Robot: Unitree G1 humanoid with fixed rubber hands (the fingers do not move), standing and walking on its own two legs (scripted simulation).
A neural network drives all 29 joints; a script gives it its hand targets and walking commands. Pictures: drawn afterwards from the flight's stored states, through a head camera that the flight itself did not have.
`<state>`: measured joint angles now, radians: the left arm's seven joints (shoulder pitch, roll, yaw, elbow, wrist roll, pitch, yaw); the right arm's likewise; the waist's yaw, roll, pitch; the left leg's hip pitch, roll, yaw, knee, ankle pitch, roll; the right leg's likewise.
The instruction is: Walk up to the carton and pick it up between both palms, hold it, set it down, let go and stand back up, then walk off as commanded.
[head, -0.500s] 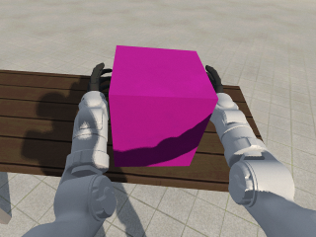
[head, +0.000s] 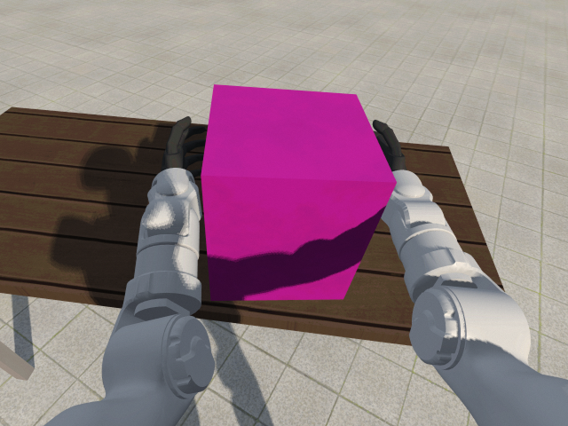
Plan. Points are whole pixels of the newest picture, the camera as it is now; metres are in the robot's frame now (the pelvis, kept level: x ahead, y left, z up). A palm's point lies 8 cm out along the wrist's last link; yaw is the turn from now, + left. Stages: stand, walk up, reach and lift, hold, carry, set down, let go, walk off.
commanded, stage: set down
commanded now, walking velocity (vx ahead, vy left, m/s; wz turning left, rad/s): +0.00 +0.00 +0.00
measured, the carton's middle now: (282, 198) +0.42 +0.07 +0.12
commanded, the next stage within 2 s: none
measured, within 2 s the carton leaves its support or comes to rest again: rests again in 1.26 s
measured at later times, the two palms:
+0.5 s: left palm (183, 184) +0.40 +0.21 +0.14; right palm (381, 181) +0.46 -0.08 +0.14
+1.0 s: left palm (182, 201) +0.40 +0.22 +0.12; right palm (375, 187) +0.46 -0.08 +0.12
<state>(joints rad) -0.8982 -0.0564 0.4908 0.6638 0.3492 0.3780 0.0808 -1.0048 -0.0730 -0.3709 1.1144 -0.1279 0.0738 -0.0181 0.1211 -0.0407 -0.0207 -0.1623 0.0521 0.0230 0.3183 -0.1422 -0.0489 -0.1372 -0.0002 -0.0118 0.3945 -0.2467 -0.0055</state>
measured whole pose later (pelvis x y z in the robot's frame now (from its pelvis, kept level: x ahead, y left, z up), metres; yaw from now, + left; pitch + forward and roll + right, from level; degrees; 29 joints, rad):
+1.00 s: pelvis +0.01 +0.00 +0.00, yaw +0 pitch +5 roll +1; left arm -0.81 -0.11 0.54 0.67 0.35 0.22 0.09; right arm -0.99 -0.06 -0.41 1.11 -0.24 -0.02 0.01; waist 0.14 -0.02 -0.02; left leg -0.27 0.05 0.02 0.33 -0.14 -0.05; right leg -0.24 0.00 -0.01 0.39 -0.24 -0.01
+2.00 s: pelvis +0.01 +0.00 +0.00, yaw +0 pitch +6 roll +1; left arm -0.76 -0.14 0.57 0.67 0.38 0.11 0.09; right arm -0.95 -0.03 -0.49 1.11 -0.31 -0.11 0.04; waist 0.14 -0.03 -0.02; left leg -0.30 0.05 0.02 0.34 -0.14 -0.05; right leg -0.27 0.00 -0.02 0.39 -0.24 -0.01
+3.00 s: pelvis -0.01 +0.00 -0.01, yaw -1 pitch +11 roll -1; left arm -0.69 0.02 0.32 0.76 0.07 0.08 0.19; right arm -0.94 -0.25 0.10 1.18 0.32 -0.09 -0.04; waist 0.14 0.03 -0.10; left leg -0.48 0.10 0.02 0.44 -0.15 -0.05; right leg -0.41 0.04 -0.01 0.39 -0.19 -0.02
